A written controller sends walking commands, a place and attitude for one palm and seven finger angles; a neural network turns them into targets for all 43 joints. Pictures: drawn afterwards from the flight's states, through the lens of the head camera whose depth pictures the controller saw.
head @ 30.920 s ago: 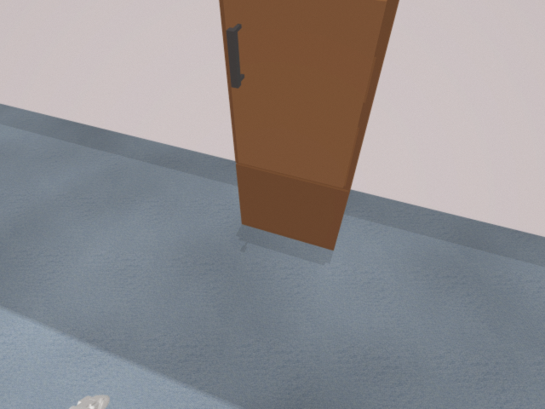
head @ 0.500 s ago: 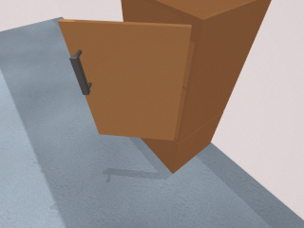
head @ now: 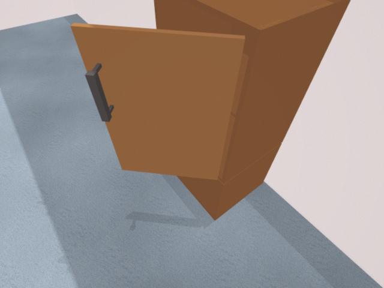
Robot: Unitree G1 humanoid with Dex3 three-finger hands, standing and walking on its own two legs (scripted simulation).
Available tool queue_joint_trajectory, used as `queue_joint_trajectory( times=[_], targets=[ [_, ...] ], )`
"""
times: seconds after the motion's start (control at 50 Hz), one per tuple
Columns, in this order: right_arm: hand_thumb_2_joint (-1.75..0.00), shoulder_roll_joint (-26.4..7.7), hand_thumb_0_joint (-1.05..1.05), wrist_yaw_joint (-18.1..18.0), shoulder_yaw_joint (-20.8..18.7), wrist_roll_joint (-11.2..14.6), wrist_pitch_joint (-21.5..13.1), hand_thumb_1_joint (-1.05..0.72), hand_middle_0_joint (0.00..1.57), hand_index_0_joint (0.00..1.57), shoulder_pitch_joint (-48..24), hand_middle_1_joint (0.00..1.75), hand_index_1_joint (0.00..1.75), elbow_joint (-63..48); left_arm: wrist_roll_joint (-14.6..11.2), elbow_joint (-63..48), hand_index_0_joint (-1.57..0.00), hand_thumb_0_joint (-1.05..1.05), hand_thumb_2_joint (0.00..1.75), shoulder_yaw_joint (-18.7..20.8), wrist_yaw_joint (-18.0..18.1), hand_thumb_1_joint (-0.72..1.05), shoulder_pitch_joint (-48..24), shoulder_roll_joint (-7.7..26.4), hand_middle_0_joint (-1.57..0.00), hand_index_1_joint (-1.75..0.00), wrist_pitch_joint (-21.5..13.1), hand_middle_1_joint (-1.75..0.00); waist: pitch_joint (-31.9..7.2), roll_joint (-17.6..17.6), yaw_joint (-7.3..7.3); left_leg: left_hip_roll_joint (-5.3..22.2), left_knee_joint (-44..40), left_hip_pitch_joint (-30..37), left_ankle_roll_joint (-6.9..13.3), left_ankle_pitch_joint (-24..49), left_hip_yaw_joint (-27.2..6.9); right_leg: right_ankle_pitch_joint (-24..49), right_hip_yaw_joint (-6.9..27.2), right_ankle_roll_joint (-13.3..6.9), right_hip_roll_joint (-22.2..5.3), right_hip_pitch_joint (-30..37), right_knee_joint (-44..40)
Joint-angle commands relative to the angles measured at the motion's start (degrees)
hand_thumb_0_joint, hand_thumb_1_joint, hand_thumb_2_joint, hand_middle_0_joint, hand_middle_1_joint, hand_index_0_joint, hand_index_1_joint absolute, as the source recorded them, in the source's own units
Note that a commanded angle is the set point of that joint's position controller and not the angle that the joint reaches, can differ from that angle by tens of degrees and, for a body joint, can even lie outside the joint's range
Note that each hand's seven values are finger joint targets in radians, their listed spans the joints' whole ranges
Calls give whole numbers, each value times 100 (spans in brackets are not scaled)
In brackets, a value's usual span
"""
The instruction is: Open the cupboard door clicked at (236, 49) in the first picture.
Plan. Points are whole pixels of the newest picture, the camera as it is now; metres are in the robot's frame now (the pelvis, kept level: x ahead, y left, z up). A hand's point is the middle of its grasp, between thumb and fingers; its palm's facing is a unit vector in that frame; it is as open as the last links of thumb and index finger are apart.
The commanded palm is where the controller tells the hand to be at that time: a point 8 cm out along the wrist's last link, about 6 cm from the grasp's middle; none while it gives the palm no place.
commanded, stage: look again from close up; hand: left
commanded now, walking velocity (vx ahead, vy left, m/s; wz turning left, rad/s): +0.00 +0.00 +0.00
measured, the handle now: (102, 93) +0.58 +0.29 +0.07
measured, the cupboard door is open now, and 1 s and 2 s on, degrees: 46 46 46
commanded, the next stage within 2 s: shuffle to correct the standing spot in 0.12 s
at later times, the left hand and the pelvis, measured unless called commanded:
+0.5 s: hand out of the picture +0.03 +0.22 -0.18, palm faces +0.03 -0.97 -0.25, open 7.4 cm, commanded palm none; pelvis +0.02 +0.02 +0.00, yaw +0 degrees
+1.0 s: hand out of the picture +0.04 +0.26 -0.16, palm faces +0.05 -0.96 -0.28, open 7.4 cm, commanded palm none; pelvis +0.03 +0.07 +0.00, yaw +0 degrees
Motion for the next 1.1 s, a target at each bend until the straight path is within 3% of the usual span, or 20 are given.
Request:
queue_joint_trajectory(
  times=[0.0,0.26,0.44,0.48,0.52,0.54,0.56,0.58,0.64,0.7,0.72,0.74,0.76,0.78,0.84,0.88,1.0,1.04,1.06,1.08],
  targets=[
    [-90,-725,0,-26,-113,14,-81,-90,20,20,54,30,30,-215,-13,-174,-20,0,90,165,54,90,281,768,-20,-30,-126,-30,11,70,12,309,-351,352,321,958,-256,1389,452,-148,-552,-453,-610],
    [-90,-913,0,-32,-151,22,-89,-90,20,20,-221,30,30,-247,15,-167,-20,0,90,245,51,90,199,972,-20,-30,-138,-30,-110,19,76,279,-252,421,322,1217,-153,2096,568,-202,-669,-176,-549],
    [-90,-732,0,3,-187,-12,69,-90,20,20,-251,30,30,-713,27,-344,-20,0,90,423,133,90,544,1148,-20,-30,13,-30,22,-694,224,-61,448,-455,131,474,244,3242,1221,-626,-1518,235,-321],
    [-90,-743,0,11,-211,-9,74,-90,20,20,-148,30,30,-793,45,-471,-20,0,90,469,148,90,479,1170,-20,-30,57,-30,12,-641,167,-54,259,-241,162,753,259,3279,1055,-580,-1450,45,-60],
    [-90,-913,0,8,-263,-20,62,-90,20,20,192,30,30,-764,38,-623,-20,0,90,460,142,90,291,1055,-20,-30,102,-30,-223,29,-1,268,13,598,376,2092,-92,2535,416,-291,-946,-515,578],
    [-90,-1088,0,-12,-313,-46,72,-90,20,20,401,30,30,-754,34,-722,-20,0,90,438,143,90,168,891,-20,-30,122,-30,-326,632,-75,683,-140,1010,730,2778,-652,1308,-17,-103,-552,-1049,1141],
    [-90,-1145,0,-17,-332,-37,77,-90,20,20,568,30,30,-723,34,-829,-20,0,90,375,144,90,-19,690,-20,-30,143,-30,-303,1184,-118,1104,-453,1266,1188,3487,-1139,-796,-286,21,-220,-1580,1864],
    [-90,-1135,0,-23,-327,-28,99,-90,20,20,575,30,30,-769,13,-893,-20,0,90,354,148,90,-152,611,-20,-30,170,-30,-264,1215,-134,1288,-651,1136,1491,3545,-1282,-1661,-206,18,-241,-1833,2513],
    [-90,-1002,0,2,-288,-88,146,-90,20,20,67,30,30,-1013,15,-846,-20,0,90,341,119,90,31,409,-20,-30,198,-30,-234,965,115,1048,-625,346,1498,2962,-877,-1285,-325,-76,-414,-1370,2481],
    [-90,-965,0,16,-294,-56,152,-90,20,20,-158,30,30,-1105,29,-710,-20,0,90,329,108,90,558,336,-20,-30,157,-30,-445,676,379,787,-235,-66,1230,2301,-560,-42,-476,-17,-416,-388,858],
    [-90,-920,0,29,-305,-24,150,-90,20,20,-207,30,30,-1137,42,-644,-20,0,90,364,131,90,818,479,-20,-30,97,-30,-432,274,512,587,187,-448,964,1536,-438,678,-299,-45,-628,161,-37],
    [-90,-680,0,60,-308,29,150,-90,20,20,-146,30,30,-1236,100,-632,-20,0,90,449,180,90,984,951,-20,-30,20,-30,-448,-970,508,-11,1128,-1391,496,26,83,1608,1221,-425,-1875,812,-726],
    [-90,-619,0,85,-333,-24,182,-90,20,20,-274,30,30,-1387,78,-689,-20,0,90,561,195,90,1095,1426,-20,-30,-14,-30,-213,-1417,563,-440,2248,-2077,160,-1794,170,3267,2389,-1141,-3122,766,-1048],
    [-90,-687,0,66,-336,-84,252,-90,20,20,-463,30,30,-1356,60,-657,-20,0,90,569,229,90,1145,1361,-20,-30,-54,-30,-194,-1102,576,-223,3139,-2133,97,-1938,-310,3608,2366,-1422,-3170,477,-965],
    [-90,-581,0,168,-356,-70,299,-90,20,20,-424,30,30,-1240,83,-807,-20,0,90,504,230,90,491,1042,-20,-30,-95,-30,-22,-980,270,-63,3835,-2314,-17,-1098,-359,3861,1047,-1095,-2326,205,-650],
    [-90,-459,0,225,-343,-35,318,-90,20,20,-448,30,30,-1236,96,-863,-20,0,90,533,211,90,405,1075,-20,-30,-115,-30,-93,-1035,232,-53,3391,-2109,-87,-858,-110,3832,559,-908,-2098,118,-620],
    [-90,-380,0,271,-332,50,238,-90,20,20,-541,30,30,-1324,126,-897,-20,0,90,685,122,90,277,1444,-20,-30,-19,-30,-219,-1193,305,-300,1263,-863,-95,-597,470,2931,309,-681,-1917,-323,-386],
    [-90,-426,0,240,-346,42,169,-90,20,20,-158,30,30,-1220,107,-871,-20,0,90,691,106,90,184,1415,-20,-30,38,-30,-367,-1195,108,-417,269,0,-61,-23,725,2602,141,-452,-1690,-629,48],
    [-90,-503,0,202,-366,31,113,-90,20,20,193,30,30,-1084,117,-900,-20,0,90,631,99,90,184,1204,-20,-30,85,-30,-505,-836,-40,-278,-338,697,-19,523,645,2073,-78,-255,-1357,-881,630],
    [-90,-985,0,159,-454,-14,55,-90,20,20,528,30,30,-1025,63,-933,-20,0,90,560,81,90,340,824,-20,-30,136,-30,-918,464,-140,662,-422,1530,303,1814,-326,426,-491,65,-817,-1518,1546]
  ],
)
